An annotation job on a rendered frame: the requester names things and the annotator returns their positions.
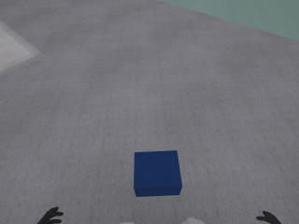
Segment robot right hand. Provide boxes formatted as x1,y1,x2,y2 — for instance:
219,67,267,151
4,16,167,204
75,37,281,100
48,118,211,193
256,211,281,224

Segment carton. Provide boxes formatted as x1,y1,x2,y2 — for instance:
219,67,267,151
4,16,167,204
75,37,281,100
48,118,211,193
134,150,182,197

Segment robot left hand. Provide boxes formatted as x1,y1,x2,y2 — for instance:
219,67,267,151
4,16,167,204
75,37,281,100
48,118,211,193
37,206,64,224

